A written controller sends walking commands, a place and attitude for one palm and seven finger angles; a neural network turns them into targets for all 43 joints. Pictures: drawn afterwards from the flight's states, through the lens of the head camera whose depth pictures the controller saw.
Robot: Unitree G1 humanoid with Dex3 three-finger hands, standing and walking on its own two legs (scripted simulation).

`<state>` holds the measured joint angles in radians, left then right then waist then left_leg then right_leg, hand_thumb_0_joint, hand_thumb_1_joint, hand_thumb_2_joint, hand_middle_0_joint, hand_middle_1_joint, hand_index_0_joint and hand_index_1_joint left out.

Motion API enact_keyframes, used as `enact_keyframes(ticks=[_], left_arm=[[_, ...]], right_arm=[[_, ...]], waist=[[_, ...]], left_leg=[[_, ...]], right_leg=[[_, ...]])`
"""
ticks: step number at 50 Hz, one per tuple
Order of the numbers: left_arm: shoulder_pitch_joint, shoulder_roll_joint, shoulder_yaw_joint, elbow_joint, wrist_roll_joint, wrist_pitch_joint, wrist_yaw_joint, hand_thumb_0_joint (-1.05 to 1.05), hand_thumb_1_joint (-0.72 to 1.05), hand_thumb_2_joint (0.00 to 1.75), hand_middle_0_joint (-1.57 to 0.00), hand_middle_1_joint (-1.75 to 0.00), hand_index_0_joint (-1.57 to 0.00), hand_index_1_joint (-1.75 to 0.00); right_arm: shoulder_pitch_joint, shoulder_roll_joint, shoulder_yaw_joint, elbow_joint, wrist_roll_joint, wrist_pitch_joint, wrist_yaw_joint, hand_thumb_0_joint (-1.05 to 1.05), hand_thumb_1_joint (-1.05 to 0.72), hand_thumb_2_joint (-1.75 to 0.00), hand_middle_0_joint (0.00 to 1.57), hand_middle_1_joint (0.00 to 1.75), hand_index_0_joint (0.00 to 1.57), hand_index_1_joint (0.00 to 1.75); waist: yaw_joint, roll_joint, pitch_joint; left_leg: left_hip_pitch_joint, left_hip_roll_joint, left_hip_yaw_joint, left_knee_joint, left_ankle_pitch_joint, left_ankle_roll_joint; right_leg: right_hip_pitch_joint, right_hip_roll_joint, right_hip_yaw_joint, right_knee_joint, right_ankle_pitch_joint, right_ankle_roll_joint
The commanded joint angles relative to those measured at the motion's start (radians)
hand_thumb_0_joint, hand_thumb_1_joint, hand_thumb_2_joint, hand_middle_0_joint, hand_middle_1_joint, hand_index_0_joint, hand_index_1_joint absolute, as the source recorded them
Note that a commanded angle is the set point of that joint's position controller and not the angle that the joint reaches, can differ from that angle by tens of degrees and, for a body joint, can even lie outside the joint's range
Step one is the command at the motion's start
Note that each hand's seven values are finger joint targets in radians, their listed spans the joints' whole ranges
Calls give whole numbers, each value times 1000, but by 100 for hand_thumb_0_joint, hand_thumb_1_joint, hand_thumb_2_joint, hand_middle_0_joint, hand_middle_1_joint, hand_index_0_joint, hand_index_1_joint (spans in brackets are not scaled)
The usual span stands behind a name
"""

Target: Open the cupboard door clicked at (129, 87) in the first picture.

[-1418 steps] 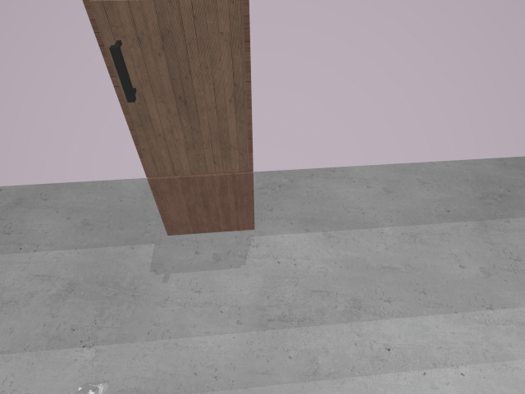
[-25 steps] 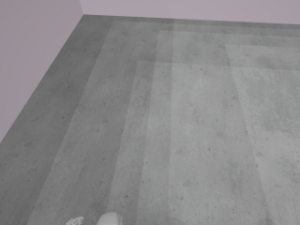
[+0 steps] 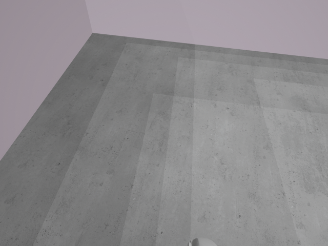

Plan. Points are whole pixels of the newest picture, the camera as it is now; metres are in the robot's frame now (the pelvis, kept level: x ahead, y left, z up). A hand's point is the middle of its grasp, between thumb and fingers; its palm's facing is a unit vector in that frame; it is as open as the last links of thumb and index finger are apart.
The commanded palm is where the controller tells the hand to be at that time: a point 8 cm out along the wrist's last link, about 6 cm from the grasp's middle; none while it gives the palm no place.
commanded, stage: walk to a spot facing it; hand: left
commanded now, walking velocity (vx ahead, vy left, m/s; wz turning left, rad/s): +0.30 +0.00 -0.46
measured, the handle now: out of the picture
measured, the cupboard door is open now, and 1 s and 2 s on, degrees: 46 46 46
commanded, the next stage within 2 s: turn to face it in 0.10 s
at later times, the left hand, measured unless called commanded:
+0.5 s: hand (146, 176) +0.35 +0.09 -0.16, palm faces -0.01 -0.99 -0.16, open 7.2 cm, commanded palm none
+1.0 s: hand (111, 185) +0.31 +0.20 -0.16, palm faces +0.30 -0.92 -0.27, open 7.4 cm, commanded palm none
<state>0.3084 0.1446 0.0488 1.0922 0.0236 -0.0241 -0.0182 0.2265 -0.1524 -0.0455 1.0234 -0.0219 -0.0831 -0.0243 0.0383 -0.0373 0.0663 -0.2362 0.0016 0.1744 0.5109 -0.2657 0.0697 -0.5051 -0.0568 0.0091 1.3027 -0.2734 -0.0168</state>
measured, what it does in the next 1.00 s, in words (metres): walks ahead, turning left: right foot, then left foot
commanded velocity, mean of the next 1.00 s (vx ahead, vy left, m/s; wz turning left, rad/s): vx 0.04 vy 0.00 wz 0.40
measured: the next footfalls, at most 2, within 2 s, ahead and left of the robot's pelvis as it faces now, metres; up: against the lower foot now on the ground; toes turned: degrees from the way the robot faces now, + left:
right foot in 0.32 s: +0.28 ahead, -0.16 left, +0.00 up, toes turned -12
left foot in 0.74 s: +0.34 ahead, +0.08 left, +0.00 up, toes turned +18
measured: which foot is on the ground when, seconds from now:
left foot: down 0.00-0.34, up 0.36-0.72, down 0.74-1.00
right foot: up 0.00-0.30, down 0.32-0.74, up 0.76-1.00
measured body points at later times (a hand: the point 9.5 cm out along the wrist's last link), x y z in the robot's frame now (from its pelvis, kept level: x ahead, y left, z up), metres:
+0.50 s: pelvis +0.22 -0.07 +0.00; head +0.26 -0.07 +0.45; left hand +0.35 +0.14 -0.14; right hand +0.16 -0.27 -0.16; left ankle +0.16 +0.08 -0.64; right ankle +0.24 -0.15 -0.73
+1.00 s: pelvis +0.28 -0.04 +0.00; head +0.34 -0.02 +0.45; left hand +0.29 +0.24 -0.14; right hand +0.43 -0.26 -0.14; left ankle +0.30 +0.06 -0.73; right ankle +0.29 -0.21 -0.65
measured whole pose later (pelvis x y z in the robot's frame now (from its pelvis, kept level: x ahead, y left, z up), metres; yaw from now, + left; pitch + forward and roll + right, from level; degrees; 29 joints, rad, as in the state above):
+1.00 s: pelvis +0.28 -0.04 +0.00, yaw +16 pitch +3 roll -1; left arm 0.14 0.26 0.08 0.93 0.02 0.05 0.01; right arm 0.18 -0.21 -0.05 0.92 -0.02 0.01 0.00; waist 0.00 0.00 0.08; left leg -0.37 0.00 0.03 0.51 -0.19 0.04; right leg -0.52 -0.07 0.01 1.12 -0.39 0.09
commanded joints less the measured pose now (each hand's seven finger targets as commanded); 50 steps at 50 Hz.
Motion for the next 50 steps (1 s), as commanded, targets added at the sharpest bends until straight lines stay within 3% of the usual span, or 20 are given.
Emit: enact_keyframes(ticks=[1,9,11,14,15,16,17,18,20,24,32,35,36,37,38,39,40,43,46,50], left_arm=[[40,16,14,-57,7,6,-5,0,90,90,-20,-30,-20,-30],[-227,38,9,-149,-1,5,-25,0,90,90,-20,-30,-20,-30],[-238,40,3,-149,-3,-4,-16,0,90,90,-20,-30,-20,-30],[-23,81,3,-81,0,-32,4,0,90,90,-20,-30,-20,-30],[109,142,21,-43,3,-47,14,0,90,90,-20,-30,-20,-30],[223,249,48,-16,4,-60,28,0,90,90,-20,-30,-20,-30],[221,277,40,-18,-18,-56,31,0,90,90,-20,-30,-20,-30],[117,239,27,-41,-20,-47,43,0,90,90,-20,-30,-20,-30],[0,179,14,-73,-18,-33,51,0,90,90,-20,-30,-20,-30],[-134,131,8,-122,-10,-31,49,0,90,90,-20,-30,-20,-30],[-137,170,45,-159,7,-10,48,0,90,90,-20,-30,-20,-30],[-150,204,55,-180,-1,2,41,0,90,90,-20,-30,-20,-30],[-154,194,55,-195,-8,8,38,0,90,90,-20,-30,-20,-30],[-150,130,42,-233,-19,16,32,0,90,90,-20,-30,-20,-30],[-222,132,31,-275,-10,28,37,0,90,90,-20,-30,-20,-30],[-231,145,34,-295,-6,31,37,0,90,90,-20,-30,-20,-30],[-251,134,40,-279,1,33,38,0,90,90,-20,-30,-20,-30],[-189,150,46,-235,4,41,25,0,90,90,-20,-30,-20,-30],[-151,150,40,-225,-3,45,27,0,90,90,-20,-30,-20,-30],[-180,150,33,-246,-7,48,31,0,90,90,-20,-30,-20,-30]], right_arm=[[145,-96,-4,7,7,-16,1,0,-90,-90,20,30,20,30],[277,-126,3,44,-5,3,-3,0,-90,-90,20,30,20,30],[319,-127,9,71,-9,11,-7,0,-90,-90,20,30,20,30],[300,-138,15,88,5,19,-8,0,-90,-90,20,30,20,30],[275,-128,17,80,17,18,-4,0,-90,-90,20,30,20,30],[338,-86,15,64,35,17,-1,0,-90,-90,20,30,20,30],[339,-95,13,57,41,31,-8,0,-90,-90,20,30,20,30],[267,-68,15,50,39,43,-10,0,-90,-90,20,30,20,30],[175,-41,10,39,28,67,-3,0,-90,-90,20,30,20,30],[229,-4,7,52,14,112,13,0,-90,-90,20,30,20,30],[23,-43,-14,-73,7,113,39,0,-90,-90,20,30,20,30],[46,-101,-27,-94,-1,109,43,0,-90,-90,20,30,20,30],[113,-156,-41,-90,-5,102,42,0,-90,-90,20,30,20,30],[169,-277,-67,-99,-15,93,36,0,-90,-90,20,30,20,30],[196,-322,-74,-90,-11,98,20,0,-90,-90,20,30,20,30],[156,-326,-75,-106,-11,97,16,0,-90,-90,20,30,20,30],[97,-295,-70,-128,-9,91,9,0,-90,-90,20,30,20,30],[2,-248,-51,-159,-4,80,0,0,-90,-90,20,30,20,30],[9,-264,-57,-163,0,75,2,0,-90,-90,20,30,20,30],[20,-277,-66,-153,-3,87,10,0,-90,-90,20,30,20,30]], waist=[[-11,132,6],[-76,129,74],[-85,124,61],[13,121,-72],[72,59,-174],[85,-164,-346],[66,-183,-410],[44,-98,-284],[2,-57,-118],[-91,-78,-90],[-51,-146,-47],[-85,-62,-66],[-124,74,-118],[-141,433,-149],[-164,382,-186],[-134,241,-183],[-119,296,-163],[-62,201,-130],[-56,120,-189],[-72,139,-176]], left_leg=[[26,262,-119,-336,290,42],[171,290,5,-285,529,28],[205,299,-6,-229,704,33],[179,269,-22,24,892,3],[27,216,-13,208,702,-30],[-215,49,18,524,11,-82],[-203,28,-112,743,-405,-86],[-249,69,-182,772,-363,-85],[-295,107,-188,795,-245,-98],[-198,114,-136,637,-135,-125],[-218,94,-60,301,-123,-123],[-67,51,-23,107,17,-109],[57,89,-106,-8,205,-79],[168,368,-523,-113,569,66],[171,468,-645,-141,708,173],[124,460,-575,-152,477,184],[74,381,-570,-172,377,142],[39,274,-428,-175,343,70],[110,248,-397,-155,401,78],[111,250,-438,-159,333,99]], right_leg=[[-105,-55,6,-96,117,24],[-113,-29,-109,-526,186,-6],[-43,3,-122,-604,136,-31],[300,60,-149,-745,194,-52],[568,-20,-72,-763,442,-67],[866,-334,267,-758,876,-188],[806,-471,328,-829,1029,-270],[668,-433,244,-882,898,-260],[441,-365,107,-918,816,-184],[236,-287,-116,-987,573,-100],[317,-320,-187,-894,464,-85],[285,-301,-236,-746,394,-34],[218,-260,-259,-583,281,10],[-25,-92,-266,-308,-302,96],[-95,-37,-104,-132,-459,92],[-85,-57,-31,-67,-378,75],[-124,-54,-24,-45,-303,82],[-116,-45,6,-35,-112,104],[-85,-30,2,-134,-98,116],[-41,-10,-5,-302,-146,119]])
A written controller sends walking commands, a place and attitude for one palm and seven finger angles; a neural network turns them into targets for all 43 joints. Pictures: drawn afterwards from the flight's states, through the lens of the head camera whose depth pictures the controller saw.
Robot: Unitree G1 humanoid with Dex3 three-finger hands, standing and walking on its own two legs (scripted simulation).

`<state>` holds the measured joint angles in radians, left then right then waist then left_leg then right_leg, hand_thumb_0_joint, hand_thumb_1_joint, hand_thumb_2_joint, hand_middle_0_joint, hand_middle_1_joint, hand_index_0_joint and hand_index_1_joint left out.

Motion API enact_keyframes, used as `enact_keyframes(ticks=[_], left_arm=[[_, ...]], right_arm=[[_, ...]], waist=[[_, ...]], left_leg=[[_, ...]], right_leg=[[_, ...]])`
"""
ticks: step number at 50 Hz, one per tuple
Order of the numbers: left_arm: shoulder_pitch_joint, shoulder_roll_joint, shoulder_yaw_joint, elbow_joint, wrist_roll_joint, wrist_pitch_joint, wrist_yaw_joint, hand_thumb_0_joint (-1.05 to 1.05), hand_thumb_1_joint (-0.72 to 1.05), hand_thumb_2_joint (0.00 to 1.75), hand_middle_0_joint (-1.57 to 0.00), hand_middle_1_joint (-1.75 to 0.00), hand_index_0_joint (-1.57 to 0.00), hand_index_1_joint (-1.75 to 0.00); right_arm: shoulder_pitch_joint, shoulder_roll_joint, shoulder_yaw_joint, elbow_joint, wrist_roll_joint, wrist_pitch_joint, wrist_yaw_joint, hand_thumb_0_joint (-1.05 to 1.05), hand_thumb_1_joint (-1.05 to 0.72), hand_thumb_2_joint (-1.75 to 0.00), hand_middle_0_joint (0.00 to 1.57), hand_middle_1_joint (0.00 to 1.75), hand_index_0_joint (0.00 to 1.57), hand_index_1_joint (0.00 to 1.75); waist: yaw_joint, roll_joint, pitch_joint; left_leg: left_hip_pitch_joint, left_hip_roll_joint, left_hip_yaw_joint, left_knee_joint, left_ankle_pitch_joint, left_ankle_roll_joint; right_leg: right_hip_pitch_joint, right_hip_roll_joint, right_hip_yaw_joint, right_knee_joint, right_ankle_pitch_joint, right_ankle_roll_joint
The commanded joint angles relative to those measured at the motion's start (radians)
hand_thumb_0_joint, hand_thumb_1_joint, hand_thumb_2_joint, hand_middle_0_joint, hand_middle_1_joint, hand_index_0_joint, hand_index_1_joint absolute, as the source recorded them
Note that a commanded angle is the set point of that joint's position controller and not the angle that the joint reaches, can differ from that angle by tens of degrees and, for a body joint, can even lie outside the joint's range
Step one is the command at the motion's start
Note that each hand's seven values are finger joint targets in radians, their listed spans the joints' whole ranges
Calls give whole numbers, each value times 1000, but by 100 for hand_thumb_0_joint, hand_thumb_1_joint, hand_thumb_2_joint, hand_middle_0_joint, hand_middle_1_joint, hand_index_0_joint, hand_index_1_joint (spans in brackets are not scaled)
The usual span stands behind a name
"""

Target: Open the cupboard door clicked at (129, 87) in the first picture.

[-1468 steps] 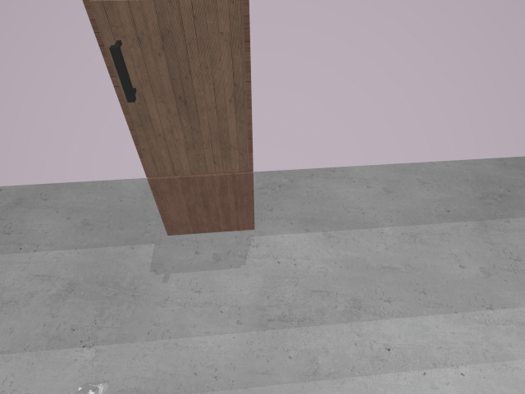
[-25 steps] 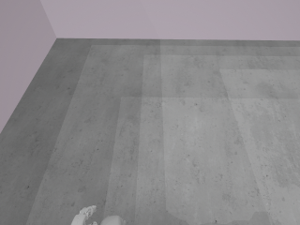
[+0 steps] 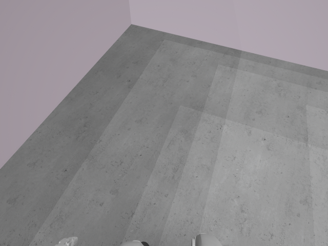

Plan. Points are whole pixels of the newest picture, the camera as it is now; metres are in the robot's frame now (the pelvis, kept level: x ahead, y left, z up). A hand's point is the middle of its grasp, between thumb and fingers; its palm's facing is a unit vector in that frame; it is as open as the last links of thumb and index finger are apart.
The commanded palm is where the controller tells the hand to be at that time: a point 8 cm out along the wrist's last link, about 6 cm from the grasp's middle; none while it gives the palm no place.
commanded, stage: turn to face it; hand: left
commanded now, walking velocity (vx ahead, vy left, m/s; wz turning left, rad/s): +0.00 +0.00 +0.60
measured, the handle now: out of the picture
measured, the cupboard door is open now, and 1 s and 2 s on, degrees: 46 46 46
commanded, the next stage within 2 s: none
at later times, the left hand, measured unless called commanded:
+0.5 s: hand out of the picture +0.00 +0.12 -0.15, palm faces +0.36 -0.90 -0.26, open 7.3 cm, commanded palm none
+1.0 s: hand out of the picture -0.02 +0.17 -0.15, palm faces +0.57 -0.78 -0.27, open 7.4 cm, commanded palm none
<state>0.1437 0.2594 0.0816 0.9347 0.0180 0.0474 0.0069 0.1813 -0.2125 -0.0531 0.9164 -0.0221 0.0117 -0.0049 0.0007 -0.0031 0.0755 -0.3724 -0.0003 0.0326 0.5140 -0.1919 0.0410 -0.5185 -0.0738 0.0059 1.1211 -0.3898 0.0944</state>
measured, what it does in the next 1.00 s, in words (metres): steps on the spot, turning left: right foot, then left foot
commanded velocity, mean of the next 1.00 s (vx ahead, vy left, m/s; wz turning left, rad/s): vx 0.00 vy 0.00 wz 0.60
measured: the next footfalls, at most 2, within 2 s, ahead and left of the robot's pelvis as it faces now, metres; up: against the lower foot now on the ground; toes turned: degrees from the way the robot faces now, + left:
right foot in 0.18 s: +0.05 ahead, -0.17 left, +0.00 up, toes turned +6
left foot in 0.64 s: -0.01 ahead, +0.05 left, +0.00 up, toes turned +32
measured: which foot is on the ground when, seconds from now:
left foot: down 0.00-0.18, up 0.20-0.62, down 0.64-1.00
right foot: up 0.00-0.16, down 0.18-0.64, up 0.66-1.00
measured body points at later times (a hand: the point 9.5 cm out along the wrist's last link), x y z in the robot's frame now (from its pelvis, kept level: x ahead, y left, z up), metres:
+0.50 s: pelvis +0.01 -0.08 +0.00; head +0.06 -0.08 +0.45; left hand -0.02 +0.17 -0.13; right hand +0.19 -0.30 -0.15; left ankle -0.04 +0.06 -0.67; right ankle +0.01 -0.17 -0.74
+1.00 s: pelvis +0.02 -0.07 +0.00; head +0.06 -0.03 +0.45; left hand -0.05 +0.21 -0.13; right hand +0.21 -0.23 -0.15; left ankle -0.04 +0.03 -0.74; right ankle +0.09 -0.20 -0.69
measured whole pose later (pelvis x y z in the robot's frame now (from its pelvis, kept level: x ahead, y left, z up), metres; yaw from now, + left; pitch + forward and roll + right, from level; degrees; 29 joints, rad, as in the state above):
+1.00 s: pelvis +0.02 -0.07 +0.00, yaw +36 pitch +2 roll +0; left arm 0.12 0.24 0.06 0.89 0.01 0.05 0.00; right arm 0.19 -0.21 -0.06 0.93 -0.02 0.04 0.01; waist -0.02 0.01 0.09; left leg -0.30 -0.03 -0.07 0.50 -0.24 0.01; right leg -0.43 -0.06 0.01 0.87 -0.41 0.09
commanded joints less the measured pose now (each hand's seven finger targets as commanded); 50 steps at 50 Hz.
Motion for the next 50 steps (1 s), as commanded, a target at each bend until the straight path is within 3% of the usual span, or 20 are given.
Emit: enact_keyframes(ticks=[1,4,7,8,9,10,11,12,15,19,26,28,30,31,32,33,36,38,45,50], left_arm=[[-32,37,-3,-95,-3,-24,7,0,90,90,-20,-30,-20,-30],[-4,37,-5,-100,-7,-27,8,0,90,90,-20,-30,-20,-30],[117,68,3,-70,-9,-41,13,0,90,90,-20,-30,-20,-30],[159,126,17,-64,0,-52,21,0,90,90,-20,-30,-20,-30],[164,227,36,-73,15,-56,28,0,90,90,-20,-30,-20,-30],[126,223,21,-86,5,-53,33,0,90,90,-20,-30,-20,-30],[44,153,8,-100,4,-57,34,0,90,90,-20,-30,-20,-30],[6,124,7,-110,1,-57,37,0,90,90,-20,-30,-20,-30],[35,84,-9,-106,-2,-68,30,0,90,90,-20,-30,-20,-30],[143,108,0,-76,0,-71,31,0,90,90,-20,-30,-20,-30],[163,150,20,-68,13,-64,27,0,90,90,-20,-30,-20,-30],[147,163,26,-65,13,-63,23,0,90,90,-20,-30,-20,-30],[111,168,28,-72,-1,-61,15,0,90,90,-20,-30,-20,-30],[97,132,23,-94,-7,-56,8,0,90,90,-20,-30,-20,-30],[24,64,-5,-143,-11,-52,3,0,90,90,-20,-30,-20,-30],[-25,86,-3,-166,-2,-32,12,0,90,90,-20,-30,-20,-30],[-10,83,10,-110,3,-16,8,0,90,90,-20,-30,-20,-30],[34,81,11,-87,8,-12,-1,0,90,90,-20,-30,-20,-30],[-16,59,4,-115,2,-19,5,0,90,90,-20,-30,-20,-30],[5,49,0,-126,-9,-32,9,0,90,90,-20,-30,-20,-30]], right_arm=[[67,-222,-61,-43,-4,-3,-6,0,-90,-90,20,30,20,30],[24,-226,-67,-51,-6,12,-1,0,-90,-90,20,30,20,30],[-44,-215,-72,-71,6,21,3,0,-90,-90,20,30,20,30],[-44,-161,-66,-82,15,24,7,0,-90,-90,20,30,20,30],[-50,-85,-56,-106,17,22,12,0,-90,-90,20,30,20,30],[-74,-149,-64,-100,5,25,16,0,-90,-90,20,30,20,30],[-41,-146,-65,-80,2,33,22,0,-90,-90,20,30,20,30],[-28,-119,-68,-59,3,44,24,0,-90,-90,20,30,20,30],[-34,-98,-50,-38,6,47,33,0,-90,-90,20,30,20,30],[-112,-81,-38,-47,10,51,35,0,-90,-90,20,30,20,30],[-177,-74,-25,-78,14,39,37,0,-90,-90,20,30,20,30],[-135,-85,-27,-75,15,31,34,0,-90,-90,20,30,20,30],[-36,-124,-38,-56,9,22,32,0,-90,-90,20,30,20,30],[38,-216,-62,-41,2,13,26,0,-90,-90,20,30,20,30],[106,-312,-87,-36,1,13,18,0,-90,-90,20,30,20,30],[130,-316,-83,-18,4,22,10,0,-90,-90,20,30,20,30],[-31,-246,-63,-68,0,13,-9,0,-90,-90,20,30,20,30],[-60,-219,-52,-75,2,4,-8,0,-90,-90,20,30,20,30],[11,-217,-58,-56,-2,3,-3,0,-90,-90,20,30,20,30],[-3,-221,-70,-62,-4,14,-3,0,-90,-90,20,30,20,30]], waist=[[-42,120,-169],[-30,180,-148],[30,147,-160],[49,-10,-177],[65,-348,-142],[54,-296,-101],[-2,-205,-70],[-22,-231,-70],[-26,-199,-80],[21,-167,-95],[48,-199,-89],[24,-198,-116],[-41,-135,-156],[-85,66,-218],[-123,330,-222],[-119,206,-209],[-43,180,-97],[-8,141,-84],[-25,128,-101],[-17,180,-140]], left_leg=[[224,245,-307,-163,231,125],[139,216,-333,-149,181,111],[-2,156,-328,-68,93,58],[-152,70,-257,56,-81,-2],[-322,-89,-52,346,-378,-94],[-281,-30,-99,575,-431,-79],[-272,1,-124,679,-341,-78],[-268,11,-98,725,-299,-91],[-257,25,-40,700,-211,-119],[-237,26,10,552,-223,-129],[-99,24,73,279,-278,-98],[-5,12,91,158,-233,-84],[206,1,89,-40,-39,-58],[402,164,-114,-101,185,14],[482,412,-450,-124,615,156],[431,448,-411,-108,665,218],[215,292,-299,-176,289,141],[187,231,-245,-196,237,104],[202,217,-310,-183,210,128],[148,185,-372,-104,293,112]], right_leg=[[-1,15,-6,-170,-44,4],[124,53,-32,-352,-56,-11],[359,67,-48,-639,126,-26],[510,-73,80,-808,87,-63],[534,-374,399,-902,107,-179],[367,-446,388,-889,195,-234],[320,-368,264,-868,219,-234],[318,-316,212,-840,302,-207],[410,-225,1,-749,633,-171],[528,-248,-59,-713,785,-165],[508,-314,-91,-667,785,-201],[481,-323,-113,-614,767,-185],[372,-285,-189,-447,703,-120],[167,-204,-228,-249,395,-59],[-84,-64,-183,-22,-259,0],[-111,-65,-50,55,-281,-15],[-74,-61,4,79,-78,-9],[-57,-42,-1,69,10,-3],[-4,-2,-6,-144,-3,6],[188,68,-35,-421,-12,-15]])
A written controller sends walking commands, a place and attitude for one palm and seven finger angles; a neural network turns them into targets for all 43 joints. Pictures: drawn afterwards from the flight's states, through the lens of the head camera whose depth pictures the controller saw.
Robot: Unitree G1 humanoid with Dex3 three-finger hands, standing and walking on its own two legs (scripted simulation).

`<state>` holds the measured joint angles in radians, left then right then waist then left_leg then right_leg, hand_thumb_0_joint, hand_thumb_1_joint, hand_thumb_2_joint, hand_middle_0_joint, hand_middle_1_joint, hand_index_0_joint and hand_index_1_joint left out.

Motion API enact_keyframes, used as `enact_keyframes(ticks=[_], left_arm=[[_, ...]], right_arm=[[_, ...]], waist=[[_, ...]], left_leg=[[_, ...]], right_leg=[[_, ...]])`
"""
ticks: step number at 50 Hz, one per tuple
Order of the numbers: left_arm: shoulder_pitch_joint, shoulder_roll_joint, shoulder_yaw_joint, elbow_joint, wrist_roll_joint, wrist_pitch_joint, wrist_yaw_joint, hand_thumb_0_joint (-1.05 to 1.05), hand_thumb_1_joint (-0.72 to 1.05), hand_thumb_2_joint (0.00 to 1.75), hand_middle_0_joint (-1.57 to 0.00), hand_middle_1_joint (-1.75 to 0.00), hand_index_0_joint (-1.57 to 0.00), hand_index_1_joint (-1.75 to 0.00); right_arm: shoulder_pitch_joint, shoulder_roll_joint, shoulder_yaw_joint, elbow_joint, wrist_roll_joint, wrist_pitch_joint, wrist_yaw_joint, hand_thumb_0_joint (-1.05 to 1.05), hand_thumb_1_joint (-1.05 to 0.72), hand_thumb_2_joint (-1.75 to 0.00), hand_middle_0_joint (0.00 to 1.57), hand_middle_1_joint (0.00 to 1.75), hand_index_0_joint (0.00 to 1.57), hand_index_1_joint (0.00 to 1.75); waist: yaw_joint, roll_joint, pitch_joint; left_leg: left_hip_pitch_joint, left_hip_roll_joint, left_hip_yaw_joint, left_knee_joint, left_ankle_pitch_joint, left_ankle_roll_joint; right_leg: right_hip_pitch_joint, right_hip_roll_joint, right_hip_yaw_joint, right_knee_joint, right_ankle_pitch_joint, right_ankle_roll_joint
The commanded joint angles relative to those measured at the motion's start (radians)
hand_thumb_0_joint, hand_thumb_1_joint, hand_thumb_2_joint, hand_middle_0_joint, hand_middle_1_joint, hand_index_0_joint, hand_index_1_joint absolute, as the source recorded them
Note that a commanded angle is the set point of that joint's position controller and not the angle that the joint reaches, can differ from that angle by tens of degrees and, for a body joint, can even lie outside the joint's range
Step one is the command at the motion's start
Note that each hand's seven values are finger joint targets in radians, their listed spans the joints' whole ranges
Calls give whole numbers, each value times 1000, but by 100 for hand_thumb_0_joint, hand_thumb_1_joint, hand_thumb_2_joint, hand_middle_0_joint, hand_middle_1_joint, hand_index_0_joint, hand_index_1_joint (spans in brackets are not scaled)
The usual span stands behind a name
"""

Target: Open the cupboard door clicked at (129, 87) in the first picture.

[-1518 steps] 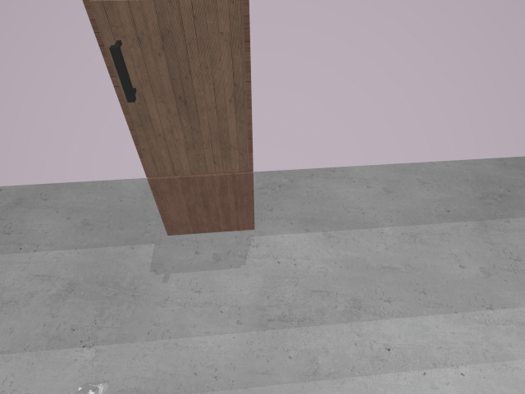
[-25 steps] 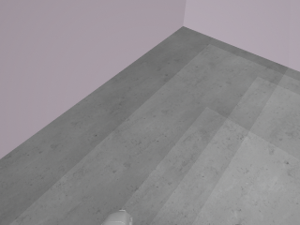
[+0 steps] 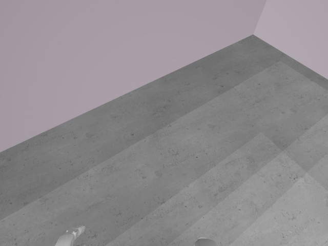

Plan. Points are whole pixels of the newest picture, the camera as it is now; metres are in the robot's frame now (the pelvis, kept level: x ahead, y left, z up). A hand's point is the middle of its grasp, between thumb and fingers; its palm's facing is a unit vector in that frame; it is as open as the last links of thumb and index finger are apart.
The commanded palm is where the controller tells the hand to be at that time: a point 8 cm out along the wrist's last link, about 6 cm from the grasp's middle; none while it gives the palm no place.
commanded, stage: turn to face it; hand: left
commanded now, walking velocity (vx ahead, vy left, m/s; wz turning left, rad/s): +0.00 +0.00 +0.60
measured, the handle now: out of the picture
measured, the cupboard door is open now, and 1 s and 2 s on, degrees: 46 46 46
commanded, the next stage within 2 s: none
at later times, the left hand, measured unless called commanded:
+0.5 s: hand out of the picture -0.02 +0.17 -0.17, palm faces +0.36 -0.90 -0.26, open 7.3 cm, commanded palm none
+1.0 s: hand out of the picture +0.03 +0.22 -0.16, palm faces +0.55 -0.80 -0.23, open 7.4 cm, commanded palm none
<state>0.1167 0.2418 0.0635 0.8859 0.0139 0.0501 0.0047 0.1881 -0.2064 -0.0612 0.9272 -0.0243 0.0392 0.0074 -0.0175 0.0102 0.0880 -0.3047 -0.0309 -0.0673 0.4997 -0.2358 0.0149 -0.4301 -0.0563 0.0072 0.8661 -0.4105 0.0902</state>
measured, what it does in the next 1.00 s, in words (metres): steps on the spot, turning left: right foot, then left foot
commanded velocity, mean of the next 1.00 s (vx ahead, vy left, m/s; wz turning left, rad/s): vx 0.00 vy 0.00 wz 0.60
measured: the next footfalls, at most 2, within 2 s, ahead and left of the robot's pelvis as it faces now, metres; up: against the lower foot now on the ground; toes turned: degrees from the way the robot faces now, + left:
right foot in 0.08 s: +0.03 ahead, -0.14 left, +0.00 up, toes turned +2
left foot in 0.56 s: +0.04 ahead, +0.09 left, +0.00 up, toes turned +28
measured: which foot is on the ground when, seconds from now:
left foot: down 0.00-0.08, up 0.10-0.54, down 0.56-1.00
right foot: up 0.00-0.06, down 0.08-0.56, up 0.58-1.00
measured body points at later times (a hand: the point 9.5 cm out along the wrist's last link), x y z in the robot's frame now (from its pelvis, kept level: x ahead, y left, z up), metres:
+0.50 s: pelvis +0.02 -0.03 -0.01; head +0.07 -0.02 +0.44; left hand -0.04 +0.22 -0.15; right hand +0.22 -0.24 -0.15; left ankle -0.01 +0.08 -0.71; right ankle -0.01 -0.14 -0.74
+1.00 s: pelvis +0.03 -0.02 +0.00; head +0.07 +0.02 +0.45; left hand +0.00 +0.26 -0.14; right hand +0.20 -0.20 -0.14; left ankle +0.00 +0.07 -0.74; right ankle +0.11 -0.16 -0.68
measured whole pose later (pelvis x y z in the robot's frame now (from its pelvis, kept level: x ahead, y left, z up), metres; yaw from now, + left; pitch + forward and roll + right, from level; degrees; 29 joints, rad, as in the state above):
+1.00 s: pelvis +0.03 -0.02 +0.00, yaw +35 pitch +2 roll -1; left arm 0.10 0.23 0.06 0.88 0.01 0.05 0.01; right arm 0.24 -0.19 -0.06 0.95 -0.02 0.03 0.00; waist -0.04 0.00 0.07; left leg -0.31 -0.07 -0.10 0.47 -0.20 0.05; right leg -0.45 -0.04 0.03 0.92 -0.40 0.10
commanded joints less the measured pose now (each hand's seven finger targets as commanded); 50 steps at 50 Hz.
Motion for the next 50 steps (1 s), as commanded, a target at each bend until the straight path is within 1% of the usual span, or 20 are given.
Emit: enact_keyframes(ticks=[1,2,3,4,5,6,7,8,10,15,22,24,26,27,28,29,32,36,45,50], left_arm=[[60,66,20,-71,-6,-41,12,0,90,90,-20,-30,-20,-30],[101,83,24,-62,-6,-50,15,0,90,90,-20,-30,-20,-30],[147,128,35,-52,-1,-62,23,0,90,90,-20,-30,-20,-30],[167,224,55,-46,14,-69,33,0,90,90,-20,-30,-20,-30],[166,234,44,-49,9,-65,35,0,90,90,-20,-30,-20,-30],[114,165,30,-55,5,-70,38,0,90,90,-20,-30,-20,-30],[66,131,26,-63,2,-68,42,0,90,90,-20,-30,-20,-30],[47,113,14,-68,-3,-64,37,0,90,90,-20,-30,-20,-30],[72,96,10,-67,-4,-70,35,0,90,90,-20,-30,-20,-30],[178,118,18,-37,1,-72,36,0,90,90,-20,-30,-20,-30],[189,152,36,-24,17,-65,32,0,90,90,-20,-30,-20,-30],[173,180,42,-28,14,-66,27,0,90,90,-20,-30,-20,-30],[135,189,45,-33,1,-65,18,0,90,90,-20,-30,-20,-30],[114,137,36,-62,-5,-62,9,0,90,90,-20,-30,-20,-30],[55,74,13,-114,-10,-53,9,0,90,90,-20,-30,-20,-30],[32,111,18,-128,-2,-33,21,0,90,90,-20,-30,-20,-30],[34,103,27,-70,10,-19,12,0,90,90,-20,-30,-20,-30],[103,93,34,-30,15,-11,2,0,90,90,-20,-30,-20,-30],[-26,76,24,-86,7,-27,9,0,90,90,-20,-30,-20,-30],[-36,65,17,-99,-5,-34,17,0,90,90,-20,-30,-20,-30]], right_arm=[[-23,-221,-64,-73,2,-13,-16,0,-90,-90,20,30,20,30],[-36,-211,-62,-78,9,-12,-15,0,-90,-90,20,30,20,30],[-28,-167,-58,-83,17,-14,-11,0,-90,-90,20,30,20,30],[-18,-96,-48,-100,24,-18,-8,0,-90,-90,20,30,20,30],[-35,-138,-53,-102,14,-12,-6,0,-90,-90,20,30,20,30],[-26,-139,-53,-78,5,-4,-3,0,-90,-90,20,30,20,30],[-9,-129,-57,-59,8,6,-1,0,-90,-90,20,30,20,30],[-15,-125,-51,-42,7,15,5,0,-90,-90,20,30,20,30],[-31,-104,-41,-38,10,19,14,0,-90,-90,20,30,20,30],[-105,-89,-27,-41,11,26,19,0,-90,-90,20,30,20,30],[-174,-77,-15,-77,14,13,26,0,-90,-90,20,30,20,30],[-132,-92,-17,-75,14,4,23,0,-90,-90,20,30,20,30],[-4,-138,-32,-52,6,-5,19,0,-90,-90,20,30,20,30],[79,-238,-58,-37,-1,-15,15,0,-90,-90,20,30,20,30],[142,-336,-78,-34,4,-15,3,0,-90,-90,20,30,20,30],[143,-328,-72,-21,11,-7,-3,0,-90,-90,20,30,20,30],[-29,-247,-49,-82,4,-19,-22,0,-90,-90,20,30,20,30],[-50,-214,-35,-81,10,-31,-19,0,-90,-90,20,30,20,30],[70,-207,-50,-45,2,-33,-20,0,-90,-90,20,30,20,30],[74,-207,-59,-43,-2,-21,-23,0,-90,-90,20,30,20,30]], waist=[[18,158,-168],[41,140,-177],[62,17,-214],[71,-295,-215],[75,-274,-193],[38,-206,-147],[12,-255,-142],[-2,-204,-103],[-1,-221,-92],[39,-187,-99],[54,-222,-79],[26,-213,-107],[-56,-138,-172],[-98,104,-238],[-123,318,-259],[-105,148,-258],[-27,122,-122],[23,110,-92],[-20,119,-143],[-20,154,-171]], left_leg=[[64,199,-269,-57,357,122],[3,173,-259,-14,322,92],[-123,113,-215,74,151,38],[-322,-45,-3,320,-265,-52],[-313,-24,5,565,-423,-56],[-322,14,-33,689,-347,-58],[-328,35,-22,731,-301,-68],[-322,45,9,768,-229,-82],[-329,48,48,737,-175,-94],[-301,54,104,569,-173,-99],[-170,53,172,288,-209,-62],[-71,23,205,186,-170,-42],[176,13,195,-10,44,-11],[375,215,-67,-61,312,76],[419,451,-405,-94,794,234],[375,483,-342,-88,717,270],[148,314,-216,-171,290,164],[94,226,-141,-214,213,115],[201,229,-286,-162,304,163],[161,214,-351,-103,416,158]], right_leg=[[161,59,-43,-259,69,-15],[271,51,-41,-391,170,-18],[452,-59,52,-526,246,-42],[568,-352,328,-568,397,-150],[426,-471,358,-549,538,-241],[385,-396,253,-528,597,-245],[379,-349,195,-513,646,-223],[360,-282,90,-488,701,-196],[388,-242,-14,-472,820,-156],[480,-262,-79,-452,903,-153],[437,-320,-124,-399,866,-187],[404,-327,-150,-334,899,-176],[277,-293,-217,-121,798,-113],[46,-184,-245,119,341,-48],[-168,-55,-163,336,-278,0],[-173,-74,-22,391,-269,-21],[-160,-84,8,383,-42,-3],[-133,-59,6,335,98,10],[-151,-12,19,132,40,19],[-1,45,12,-85,-28,-6]])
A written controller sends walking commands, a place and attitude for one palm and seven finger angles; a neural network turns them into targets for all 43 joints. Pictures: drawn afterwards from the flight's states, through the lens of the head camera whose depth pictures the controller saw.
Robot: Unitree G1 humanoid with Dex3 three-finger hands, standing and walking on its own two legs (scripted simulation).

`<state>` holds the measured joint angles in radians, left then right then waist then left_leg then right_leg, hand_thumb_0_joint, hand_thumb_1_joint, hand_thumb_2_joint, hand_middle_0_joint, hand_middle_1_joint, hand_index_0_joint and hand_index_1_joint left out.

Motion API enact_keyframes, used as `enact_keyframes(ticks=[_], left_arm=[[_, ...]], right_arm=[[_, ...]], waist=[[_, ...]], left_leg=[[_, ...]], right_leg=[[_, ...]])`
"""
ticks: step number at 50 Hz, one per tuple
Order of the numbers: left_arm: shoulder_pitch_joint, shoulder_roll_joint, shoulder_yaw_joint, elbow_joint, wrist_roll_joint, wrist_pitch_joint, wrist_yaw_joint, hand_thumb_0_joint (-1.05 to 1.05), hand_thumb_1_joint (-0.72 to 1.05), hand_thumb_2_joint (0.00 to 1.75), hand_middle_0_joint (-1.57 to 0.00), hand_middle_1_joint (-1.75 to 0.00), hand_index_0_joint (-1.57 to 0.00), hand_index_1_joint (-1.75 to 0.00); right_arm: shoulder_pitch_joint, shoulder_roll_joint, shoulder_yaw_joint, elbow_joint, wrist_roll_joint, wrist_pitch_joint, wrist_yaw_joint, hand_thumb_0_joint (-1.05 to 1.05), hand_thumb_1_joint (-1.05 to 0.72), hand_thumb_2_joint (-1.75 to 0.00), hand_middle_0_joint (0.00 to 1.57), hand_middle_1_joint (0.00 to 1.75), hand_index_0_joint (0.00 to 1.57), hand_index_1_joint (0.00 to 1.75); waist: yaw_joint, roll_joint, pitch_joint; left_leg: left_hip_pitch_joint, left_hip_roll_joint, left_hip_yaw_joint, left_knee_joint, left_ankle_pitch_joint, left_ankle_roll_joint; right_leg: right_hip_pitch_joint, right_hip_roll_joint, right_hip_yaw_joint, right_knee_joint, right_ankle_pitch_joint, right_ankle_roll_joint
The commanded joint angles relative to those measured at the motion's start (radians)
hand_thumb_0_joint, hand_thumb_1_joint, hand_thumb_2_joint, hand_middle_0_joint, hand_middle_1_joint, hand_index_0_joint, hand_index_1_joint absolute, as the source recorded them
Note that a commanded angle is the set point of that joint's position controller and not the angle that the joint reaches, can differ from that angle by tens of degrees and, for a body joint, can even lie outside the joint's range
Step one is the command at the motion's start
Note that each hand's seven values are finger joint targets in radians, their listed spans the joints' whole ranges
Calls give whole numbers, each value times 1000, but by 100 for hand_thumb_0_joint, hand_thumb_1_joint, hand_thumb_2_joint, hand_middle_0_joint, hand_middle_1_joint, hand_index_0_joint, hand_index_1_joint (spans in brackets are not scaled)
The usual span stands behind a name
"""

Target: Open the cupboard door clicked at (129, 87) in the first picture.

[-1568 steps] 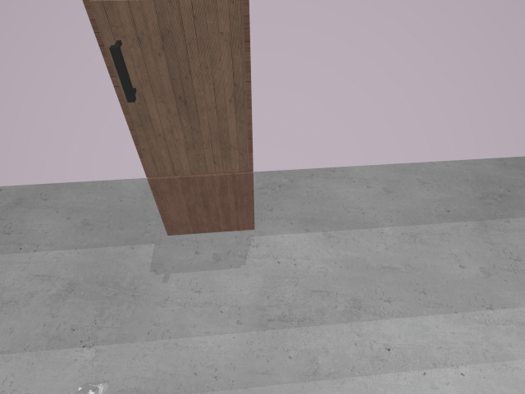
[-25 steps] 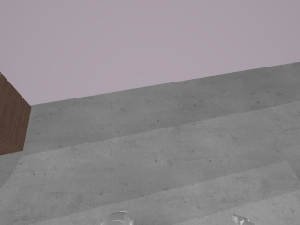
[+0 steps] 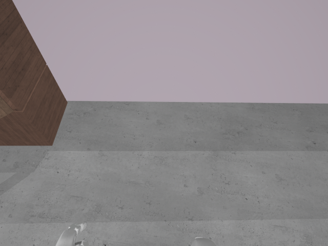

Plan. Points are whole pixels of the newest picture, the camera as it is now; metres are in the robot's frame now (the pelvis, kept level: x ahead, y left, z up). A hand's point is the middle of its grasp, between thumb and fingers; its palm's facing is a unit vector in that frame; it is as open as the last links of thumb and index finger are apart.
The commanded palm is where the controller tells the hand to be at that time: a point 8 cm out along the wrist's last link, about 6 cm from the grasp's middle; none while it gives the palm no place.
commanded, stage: turn to face it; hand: left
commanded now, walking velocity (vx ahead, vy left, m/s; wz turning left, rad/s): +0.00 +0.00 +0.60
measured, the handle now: out of the picture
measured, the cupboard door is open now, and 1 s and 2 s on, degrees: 46 46 46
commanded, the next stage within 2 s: take the last steps up to it in 1.28 s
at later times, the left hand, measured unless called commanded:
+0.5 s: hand out of the picture -0.02 +0.15 -0.16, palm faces +0.38 -0.88 -0.28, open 7.3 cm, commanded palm none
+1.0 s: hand out of the picture -0.02 +0.22 -0.17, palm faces +0.58 -0.78 -0.21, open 7.4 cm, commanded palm none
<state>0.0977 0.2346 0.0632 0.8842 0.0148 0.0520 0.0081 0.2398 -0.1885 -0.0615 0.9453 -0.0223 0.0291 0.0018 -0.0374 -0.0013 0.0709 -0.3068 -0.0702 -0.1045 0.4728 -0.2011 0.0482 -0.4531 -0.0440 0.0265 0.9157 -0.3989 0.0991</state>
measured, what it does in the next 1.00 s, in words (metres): steps on the spot, turning left: right foot, then left foot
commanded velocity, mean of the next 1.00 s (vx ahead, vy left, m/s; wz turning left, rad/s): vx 0.00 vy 0.00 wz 0.53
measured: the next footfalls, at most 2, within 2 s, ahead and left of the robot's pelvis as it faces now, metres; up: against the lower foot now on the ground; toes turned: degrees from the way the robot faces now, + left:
right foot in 0.12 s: +0.03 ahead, -0.14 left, +0.00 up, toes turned +5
left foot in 0.64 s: +0.00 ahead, +0.08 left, +0.00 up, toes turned +32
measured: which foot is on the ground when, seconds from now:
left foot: down 0.00-0.12, up 0.14-0.62, down 0.64-1.00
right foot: up 0.00-0.10, down 0.12-0.64, up 0.66-1.00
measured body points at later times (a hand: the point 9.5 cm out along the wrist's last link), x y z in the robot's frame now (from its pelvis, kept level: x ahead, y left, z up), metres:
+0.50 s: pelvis +0.01 -0.05 +0.00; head +0.06 -0.06 +0.44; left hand -0.03 +0.20 -0.14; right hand +0.19 -0.27 -0.16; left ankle -0.05 +0.09 -0.68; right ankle -0.01 -0.14 -0.74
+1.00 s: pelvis +0.01 +0.00 +0.00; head +0.03 +0.04 +0.45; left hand -0.05 +0.26 -0.15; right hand +0.20 -0.16 -0.13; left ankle -0.03 +0.06 -0.74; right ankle +0.10 -0.16 -0.66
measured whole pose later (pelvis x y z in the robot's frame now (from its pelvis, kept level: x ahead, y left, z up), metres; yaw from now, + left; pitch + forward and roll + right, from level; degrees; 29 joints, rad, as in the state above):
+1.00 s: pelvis +0.01 +0.00 +0.00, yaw +35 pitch +1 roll -2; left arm 0.14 0.24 0.06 0.91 0.02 0.05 0.01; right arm 0.20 -0.17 -0.04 0.95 -0.02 0.02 0.00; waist 0.00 -0.02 0.07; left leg -0.24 -0.05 -0.04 0.45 -0.23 0.07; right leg -0.50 -0.09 0.01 1.05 -0.36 0.10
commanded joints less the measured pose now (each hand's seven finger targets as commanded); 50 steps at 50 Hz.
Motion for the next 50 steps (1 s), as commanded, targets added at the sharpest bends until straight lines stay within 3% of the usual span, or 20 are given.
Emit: enact_keyframes(ticks=[1,3,4,5,6,7,9,12,17,27,29,30,31,32,33,34,35,37,40,50], left_arm=[[0,71,18,-93,-8,-37,16,0,90,90,-20,-30,-20,-30],[65,79,22,-79,-12,-45,19,0,90,90,-20,-30,-20,-30],[107,98,27,-64,-12,-53,24,0,90,90,-20,-30,-20,-30],[137,164,39,-57,-3,-62,31,0,90,90,-20,-30,-20,-30],[134,220,46,-64,8,-60,37,0,90,90,-20,-30,-20,-30],[117,206,37,-71,3,-56,39,0,90,90,-20,-30,-20,-30],[15,112,14,-83,-3,-62,38,0,90,90,-20,-30,-20,-30],[44,89,8,-74,-6,-70,31,0,90,90,-20,-30,-20,-30],[169,105,17,-39,-1,-74,32,0,90,90,-20,-30,-20,-30],[236,156,36,-12,17,-66,26,0,90,90,-20,-30,-20,-30],[211,183,44,-14,14,-68,20,0,90,90,-20,-30,-20,-30],[195,193,46,-16,5,-68,15,0,90,90,-20,-30,-20,-30],[176,170,41,-30,-3,-67,8,0,90,90,-20,-30,-20,-30],[125,94,17,-77,-11,-63,-1,0,90,90,-20,-30,-20,-30],[70,112,15,-106,-4,-41,12,0,90,90,-20,-30,-20,-30],[69,116,19,-104,1,-32,17,0,90,90,-20,-30,-20,-30],[57,104,22,-82,2,-29,18,0,90,90,-20,-30,-20,-30],[93,110,25,-41,8,-19,6,0,90,90,-20,-30,-20,-30],[145,94,26,-15,11,-16,2,0,90,90,-20,-30,-20,-30],[10,57,11,-58,2,-25,8,0,90,90,-20,-30,-20,-30]], right_arm=[[12,-226,-61,-64,-4,-7,-18,0,-90,-90,20,30,20,30],[-21,-215,-63,-71,1,-4,-17,0,-90,-90,20,30,20,30],[-30,-196,-61,-72,10,-4,-15,0,-90,-90,20,30,20,30],[-17,-147,-56,-77,22,-6,-8,0,-90,-90,20,30,20,30],[-25,-113,-52,-96,20,-6,-9,0,-90,-90,20,30,20,30],[-21,-165,-63,-87,7,1,-5,0,-90,-90,20,30,20,30],[-5,-148,-62,-36,0,27,6,0,-90,-90,20,30,20,30],[-20,-119,-49,-29,6,37,20,0,-90,-90,20,30,20,30],[-115,-107,-37,-44,5,42,22,0,-90,-90,20,30,20,30],[-237,-94,-13,-96,12,24,29,0,-90,-90,20,30,20,30],[-176,-114,-18,-91,11,12,25,0,-90,-90,20,30,20,30],[-113,-137,-24,-80,6,6,24,0,-90,-90,20,30,20,30],[-24,-211,-44,-58,2,-4,20,0,-90,-90,20,30,20,30],[53,-328,-75,-53,-1,-9,13,0,-90,-90,20,30,20,30],[88,-352,-72,-37,11,1,2,0,-90,-90,20,30,20,30],[38,-326,-64,-49,8,0,-3,0,-90,-90,20,30,20,30],[-23,-291,-59,-73,4,-7,-14,0,-90,-90,20,30,20,30],[-112,-245,-38,-94,2,-11,-20,0,-90,-90,20,30,20,30],[-101,-225,-29,-88,7,-24,-19,0,-90,-90,20,30,20,30],[22,-196,-31,-39,-3,-24,-22,0,-90,-90,20,30,20,30]], waist=[[4,183,-157],[39,171,-173],[62,112,-194],[75,-77,-208],[85,-309,-171],[66,-205,-143],[3,-177,-56],[-1,-169,-40],[49,-167,-60],[79,-213,-63],[39,-178,-104],[-2,-142,-142],[-58,2,-211],[-93,310,-237],[-94,210,-256],[-61,131,-208],[-44,175,-158],[11,148,-82],[42,91,-84],[3,148,-109]], left_leg=[[131,246,-329,-68,383,118],[66,210,-330,-22,367,86],[-19,174,-305,20,261,45],[-208,90,-195,143,-17,-20],[-356,-42,21,401,-399,-96],[-296,12,3,596,-414,-90],[-307,59,18,762,-278,-109],[-312,79,68,782,-167,-128],[-317,93,110,654,-184,-136],[-148,86,210,303,-252,-89],[-16,56,241,154,-182,-69],[118,42,242,34,-69,-54],[337,157,111,-38,165,-4],[464,448,-291,-60,612,142],[429,511,-315,-52,766,219],[348,481,-226,-73,590,207],[272,416,-219,-94,484,181],[147,342,-142,-143,336,131],[154,286,-81,-151,383,104],[203,285,-178,-116,438,137]], right_leg=[[80,47,-14,-190,-35,-22],[226,60,-21,-376,79,-32],[373,31,-5,-530,197,-38],[562,-153,149,-623,219,-84],[565,-418,385,-634,350,-211],[398,-470,321,-624,423,-269],[330,-314,146,-602,497,-229],[345,-244,-32,-569,660,-169],[458,-269,-72,-537,783,-165],[445,-345,-149,-457,821,-202],[408,-347,-189,-362,842,-179],[349,-323,-232,-247,810,-142],[171,-268,-264,-41,569,-87],[-125,-100,-237,211,-217,-14],[-162,-85,-81,301,-280,-27],[-153,-108,-51,301,-241,-30],[-156,-106,-45,297,-173,-22],[-121,-98,-14,304,-42,-14],[-108,-74,-26,282,51,-3],[-65,-26,-31,43,3,4]])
